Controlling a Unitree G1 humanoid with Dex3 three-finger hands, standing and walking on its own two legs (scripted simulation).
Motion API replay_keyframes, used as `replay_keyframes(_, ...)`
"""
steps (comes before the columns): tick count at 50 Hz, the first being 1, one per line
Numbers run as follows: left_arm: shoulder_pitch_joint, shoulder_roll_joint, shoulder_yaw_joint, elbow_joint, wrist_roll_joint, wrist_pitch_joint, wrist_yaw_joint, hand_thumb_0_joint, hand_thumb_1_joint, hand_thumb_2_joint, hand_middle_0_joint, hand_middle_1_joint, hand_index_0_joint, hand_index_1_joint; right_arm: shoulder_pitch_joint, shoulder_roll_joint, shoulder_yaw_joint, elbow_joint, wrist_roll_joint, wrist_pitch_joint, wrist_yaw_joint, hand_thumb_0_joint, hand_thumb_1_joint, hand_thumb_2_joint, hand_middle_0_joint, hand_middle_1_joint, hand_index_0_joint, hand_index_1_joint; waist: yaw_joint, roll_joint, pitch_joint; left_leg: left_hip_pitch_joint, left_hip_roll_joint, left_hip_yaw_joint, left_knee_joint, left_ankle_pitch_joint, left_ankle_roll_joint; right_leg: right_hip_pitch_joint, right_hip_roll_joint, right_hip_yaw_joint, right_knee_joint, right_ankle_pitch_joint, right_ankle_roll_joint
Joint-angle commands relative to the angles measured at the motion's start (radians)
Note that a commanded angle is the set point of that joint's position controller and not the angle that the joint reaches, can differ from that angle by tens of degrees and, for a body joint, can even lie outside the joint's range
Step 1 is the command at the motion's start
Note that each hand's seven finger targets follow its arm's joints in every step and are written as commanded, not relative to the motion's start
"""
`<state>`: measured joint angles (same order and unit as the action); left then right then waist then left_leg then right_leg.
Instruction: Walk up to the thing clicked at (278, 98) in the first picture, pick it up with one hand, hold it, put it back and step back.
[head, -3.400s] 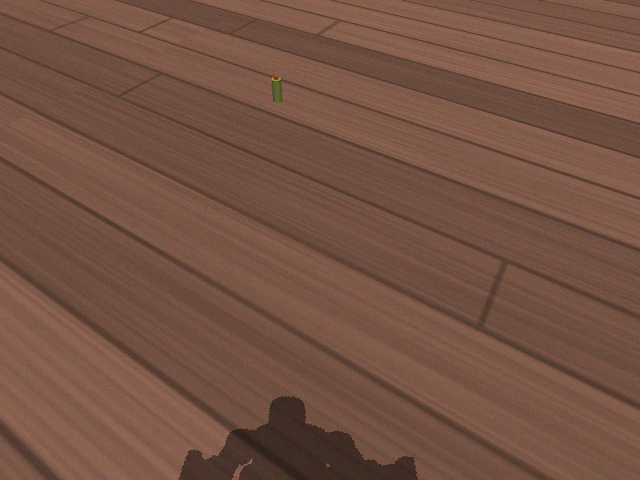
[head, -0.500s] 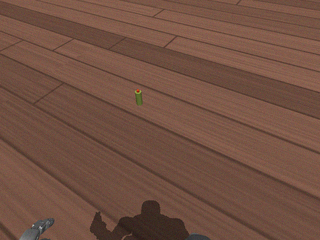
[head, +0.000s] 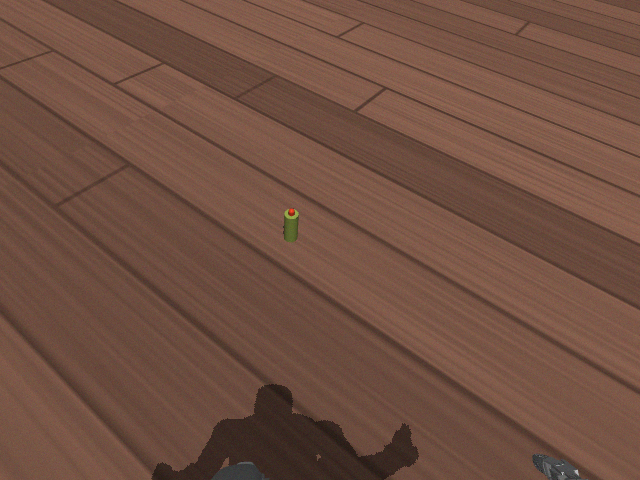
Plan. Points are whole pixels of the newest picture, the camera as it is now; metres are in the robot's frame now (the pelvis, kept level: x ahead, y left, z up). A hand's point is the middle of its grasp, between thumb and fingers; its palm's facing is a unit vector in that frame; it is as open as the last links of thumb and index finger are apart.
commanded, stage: walk up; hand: left
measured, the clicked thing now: (291, 223) +1.08 +0.11 -0.67
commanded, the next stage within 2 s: none
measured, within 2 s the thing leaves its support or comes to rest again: neither
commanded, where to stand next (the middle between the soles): +0.78 -0.04 m, yaw +0 degrees
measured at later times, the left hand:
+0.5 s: hand (190, 335) +0.33 +0.21 -0.10, palm faces -0.03 -0.91 -0.41, open 7.4 cm
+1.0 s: hand (195, 285) +0.45 +0.24 -0.15, palm faces -0.04 -0.94 -0.34, open 7.4 cm
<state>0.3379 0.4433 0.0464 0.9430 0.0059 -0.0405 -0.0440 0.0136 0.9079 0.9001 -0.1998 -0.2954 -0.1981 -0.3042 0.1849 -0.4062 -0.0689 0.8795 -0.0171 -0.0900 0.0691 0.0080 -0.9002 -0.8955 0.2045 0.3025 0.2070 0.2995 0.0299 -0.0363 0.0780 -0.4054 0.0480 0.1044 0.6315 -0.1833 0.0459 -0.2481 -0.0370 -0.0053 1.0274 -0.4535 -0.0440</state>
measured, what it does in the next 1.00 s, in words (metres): walks ahead: right foot, then left foot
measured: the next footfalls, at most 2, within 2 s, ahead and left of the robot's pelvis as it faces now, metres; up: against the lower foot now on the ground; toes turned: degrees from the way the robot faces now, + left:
right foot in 0.40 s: +0.33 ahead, -0.18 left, +0.00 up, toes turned -7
left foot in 0.86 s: +0.52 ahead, +0.07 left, +0.00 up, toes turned +6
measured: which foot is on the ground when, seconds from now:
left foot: down 0.00-0.42, up 0.44-0.84, down 0.86-1.00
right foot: up 0.00-0.38, down 0.40-0.88, up 0.90-1.00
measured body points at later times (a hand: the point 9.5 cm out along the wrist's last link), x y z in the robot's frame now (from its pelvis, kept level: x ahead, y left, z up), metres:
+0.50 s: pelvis +0.22 -0.06 +0.00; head +0.23 -0.10 +0.45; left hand +0.33 +0.26 -0.08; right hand +0.25 -0.39 -0.13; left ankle +0.15 +0.09 -0.66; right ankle +0.29 -0.17 -0.72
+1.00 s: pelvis +0.42 -0.04 +0.01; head +0.44 -0.01 +0.46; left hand +0.45 +0.28 -0.12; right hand +0.52 -0.36 -0.08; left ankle +0.48 +0.07 -0.72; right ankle +0.38 -0.17 -0.65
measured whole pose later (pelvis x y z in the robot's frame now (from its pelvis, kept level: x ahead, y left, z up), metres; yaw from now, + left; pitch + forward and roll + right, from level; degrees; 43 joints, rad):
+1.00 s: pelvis +0.42 -0.04 +0.01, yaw +0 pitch -3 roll +0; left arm 0.33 0.43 0.03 0.92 0.00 -0.04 -0.04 0.01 0.91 0.90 -0.20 -0.30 -0.20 -0.30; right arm 0.24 -0.39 -0.05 0.85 -0.01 -0.09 0.05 0.01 -0.90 -0.90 0.21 0.30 0.21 0.30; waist 0.01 -0.06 0.09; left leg -0.31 0.03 0.10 0.57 -0.21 0.03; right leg -0.39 -0.03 0.01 1.10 -0.41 -0.04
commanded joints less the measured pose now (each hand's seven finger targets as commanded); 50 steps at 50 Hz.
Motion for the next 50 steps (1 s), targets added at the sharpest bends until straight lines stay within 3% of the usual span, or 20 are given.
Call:
replay_keyframes(1,0.054,0.218,0.049,-0.060,-0.015,-0.035,0.008,0.000,0.900,0.900,-0.200,-0.300,-0.200,-0.300,0.089,-0.279,-0.070,-0.058,0.030,-0.015,-0.036,0.000,-0.900,-0.900,0.200,0.300,0.200,0.300,-0.035,0.147,-0.050,0.274,0.263,-0.340,-0.409,-0.214,0.121,-0.346,-0.078,0.089,0.091,0.127,0.006)
replay_keyframes(4,0.064,0.196,0.053,-0.047,-0.002,-0.022,-0.014,0.000,0.900,0.900,-0.200,-0.300,-0.200,-0.300,0.067,-0.268,-0.061,-0.075,0.020,-0.027,-0.032,0.000,-0.900,-0.900,0.200,0.300,0.200,0.300,-0.022,0.169,-0.032,0.185,0.240,-0.237,-0.448,-0.203,0.148,-0.289,-0.094,0.046,-0.004,0.176,0.042)
replay_keyframes(8,-0.047,0.180,0.056,-0.080,0.012,-0.017,-0.037,0.000,0.900,0.900,-0.200,-0.300,-0.200,-0.300,0.088,-0.287,-0.071,-0.076,0.015,-0.032,-0.028,0.000,-0.900,-0.900,0.200,0.300,0.200,0.300,-0.053,0.163,-0.006,0.235,0.239,-0.206,-0.475,-0.246,0.177,-0.352,-0.115,0.011,-0.182,0.239,0.061)
replay_keyframes(15,-0.171,0.153,0.063,-0.091,0.011,-0.034,-0.046,0.000,0.900,0.900,-0.200,-0.300,-0.200,-0.300,0.091,-0.286,-0.070,-0.077,0.015,-0.019,-0.026,0.000,-0.900,-0.900,0.200,0.300,0.200,0.300,-0.057,0.144,-0.008,0.207,0.212,-0.123,-0.377,-0.096,0.137,-0.167,-0.065,-0.060,-0.426,0.352,0.030)
replay_keyframes(18,-0.060,0.177,0.078,-0.058,0.010,-0.049,-0.031,0.000,0.900,0.900,-0.200,-0.300,-0.200,-0.300,0.093,-0.260,-0.057,-0.085,0.012,-0.011,-0.036,0.000,-0.900,-0.900,0.200,0.300,0.200,0.300,0.016,0.064,-0.079,0.169,0.179,-0.084,-0.142,0.046,0.096,0.068,-0.022,-0.069,-0.491,0.286,0.008)
replay_keyframes(19,0.040,0.216,0.098,-0.031,0.011,-0.060,-0.018,0.000,0.900,0.900,-0.200,-0.300,-0.200,-0.300,0.143,-0.207,-0.036,-0.079,0.009,-0.010,-0.036,0.000,-0.900,-0.900,0.200,0.300,0.200,0.300,0.056,-0.063,-0.156,0.112,0.109,-0.026,0.113,0.082,0.067,0.241,-0.042,-0.014,-0.554,0.193,-0.011)
replay_keyframes(20,0.121,0.307,0.121,-0.035,0.019,-0.068,-0.003,0.000,0.900,0.900,-0.200,-0.300,-0.200,-0.300,0.172,-0.133,-0.009,-0.101,0.013,-0.011,-0.035,0.000,-0.900,-0.900,0.200,0.300,0.200,0.300,0.078,-0.285,-0.200,-0.074,0.001,0.028,0.391,-0.149,0.019,0.357,-0.259,0.309,-0.656,0.029,-0.071)
replay_keyframes(21,0.106,0.361,0.125,-0.049,0.005,-0.064,0.003,0.000,0.900,0.900,-0.200,-0.300,-0.200,-0.300,0.150,-0.195,-0.023,-0.094,0.019,-0.002,-0.042,0.000,-0.900,-0.900,0.200,0.300,0.200,0.300,0.088,-0.263,-0.148,-0.268,-0.072,-0.040,0.514,-0.345,-0.004,0.375,-0.408,0.639,-0.807,-0.050,-0.178)
replay_keyframes(22,0.066,0.335,0.114,-0.066,-0.009,-0.059,0.006,0.000,0.900,0.900,-0.200,-0.300,-0.200,-0.300,0.111,-0.247,-0.035,-0.070,0.013,0.007,-0.050,0.000,-0.900,-0.900,0.200,0.300,0.200,0.300,0.075,-0.115,-0.094,-0.258,-0.007,-0.151,0.570,-0.311,-0.004,0.280,-0.407,0.591,-0.785,0.003,-0.200)
replay_keyframes(23,0.023,0.300,0.105,-0.076,-0.017,-0.057,0.011,0.000,0.900,0.900,-0.200,-0.300,-0.200,-0.300,0.121,-0.244,-0.035,-0.052,0.026,0.008,-0.046,0.000,-0.900,-0.900,0.200,0.300,0.200,0.300,0.051,-0.087,-0.065,-0.242,0.017,-0.190,0.559,-0.228,-0.002,0.227,-0.351,0.454,-0.775,0.090,-0.177)
replay_keyframes(25,-0.053,0.244,0.088,-0.098,-0.016,-0.058,0.016,0.000,0.900,0.900,-0.200,-0.300,-0.200,-0.300,0.165,-0.228,-0.031,-0.018,0.031,0.014,-0.036,0.000,-0.900,-0.900,0.200,0.300,0.200,0.300,-0.003,-0.130,-0.054,-0.194,0.048,-0.167,0.468,-0.153,-0.008,0.153,-0.254,0.253,-0.767,0.191,-0.134)
replay_keyframes(27,-0.064,0.223,0.079,-0.114,-0.011,-0.064,0.014,0.000,0.900,0.900,-0.200,-0.300,-0.200,-0.300,0.196,-0.222,-0.039,0.002,0.016,0.023,-0.024,0.000,-0.900,-0.900,0.200,0.300,0.200,0.300,-0.016,-0.141,-0.043,-0.132,0.044,-0.138,0.414,-0.096,-0.024,0.077,-0.217,0.153,-0.790,0.243,-0.134)
replay_keyframes(32,-0.054,0.233,0.088,-0.143,0.001,-0.069,0.011,0.000,0.900,0.900,-0.200,-0.300,-0.200,-0.300,0.090,-0.203,-0.045,-0.031,-0.006,0.032,-0.003,0.000,-0.900,-0.900,0.200,0.300,0.200,0.300,0.007,-0.100,0.001,-0.168,0.071,-0.111,0.181,-0.029,-0.059,0.056,-0.235,0.105,-0.837,0.071,-0.173)
replay_keyframes(39,-0.021,0.240,0.083,-0.154,0.000,-0.060,0.007,0.000,0.900,0.900,-0.200,-0.300,-0.200,-0.300,0.000,-0.178,-0.043,-0.061,-0.005,0.010,0.005,0.000,-0.900,-0.900,0.200,0.300,0.200,0.300,0.019,-0.055,-0.023,0.010,0.034,-0.039,-0.041,0.033,-0.029,0.065,-0.231,0.046,-0.709,0.256,-0.152)
replay_keyframes(42,-0.031,0.198,0.056,-0.165,0.006,-0.054,0.011,0.000,0.900,0.900,-0.200,-0.300,-0.200,-0.300,0.195,-0.233,-0.070,-0.005,-0.008,-0.002,-0.013,0.000,-0.900,-0.900,0.200,0.300,0.200,0.300,-0.100,0.094,-0.115,0.373,-0.016,-0.029,-0.106,-0.037,0.019,-0.076,-0.153,-0.049,-0.377,0.433,-0.095)
replay_keyframes(43,0.015,0.137,0.033,-0.170,-0.004,-0.051,0.014,0.000,0.900,0.900,-0.200,-0.300,-0.200,-0.300,0.301,-0.306,-0.094,0.003,-0.022,-0.008,-0.027,0.000,-0.900,-0.900,0.200,0.300,0.200,0.300,-0.143,0.286,-0.194,0.529,0.139,-0.270,-0.213,-0.202,0.087,-0.215,-0.069,-0.108,-0.060,0.347,-0.042)
replay_keyframes(44,0.044,0.125,0.037,-0.169,-0.017,-0.045,0.017,0.000,0.900,0.900,-0.200,-0.300,-0.200,-0.300,0.303,-0.380,-0.107,-0.031,-0.007,-0.011,-0.035,0.000,-0.900,-0.900,0.200,0.300,0.200,0.300,-0.131,0.361,-0.186,0.597,0.372,-0.753,-0.382,-0.300,0.181,-0.451,0.097,-0.070,0.100,-0.065,0.002)
replay_keyframes(45,-0.004,0.222,0.054,-0.147,-0.005,-0.037,0.031,0.000,0.900,0.900,-0.200,-0.300,-0.200,-0.300,0.268,-0.369,-0.111,-0.039,0.026,-0.005,-0.034,0.000,-0.900,-0.900,0.200,0.300,0.200,0.300,-0.129,0.198,-0.171,0.523,0.399,-0.761,-0.371,-0.262,0.241,-0.442,0.017,0.056,0.184,-0.081,-0.011)
replay_keyframes(48,0.039,0.201,0.043,-0.099,-0.016,-0.031,0.024,0.000,0.900,0.900,-0.200,-0.300,-0.200,-0.300,0.146,-0.265,-0.067,-0.071,0.023,-0.005,-0.049,0.000,-0.900,-0.900,0.200,0.300,0.200,0.300,-0.053,0.138,-0.056,0.331,0.269,-0.362,-0.347,-0.024,0.151,-0.372,-0.056,0.100,0.099,0.082,-0.002)
replay_keyframes(50,0.069,0.187,0.049,-0.077,-0.009,-0.021,0.010,0.000,0.900,0.900,-0.200,-0.300,-0.200,-0.300,0.117,-0.253,-0.057,-0.078,0.021,-0.012,-0.047,0.000,-0.900,-0.900,0.200,0.300,0.200,0.300,-0.035,0.178,-0.038,0.223,0.230,-0.256,-0.376,0.003,0.144,-0.288,-0.059,0.060,0.036,0.129,0.022)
